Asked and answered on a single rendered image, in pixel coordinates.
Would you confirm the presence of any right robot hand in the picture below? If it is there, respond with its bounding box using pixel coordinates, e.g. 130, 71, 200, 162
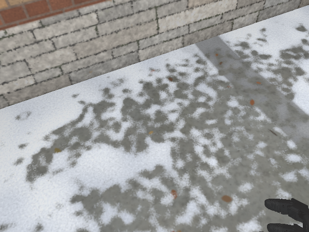
265, 198, 309, 232

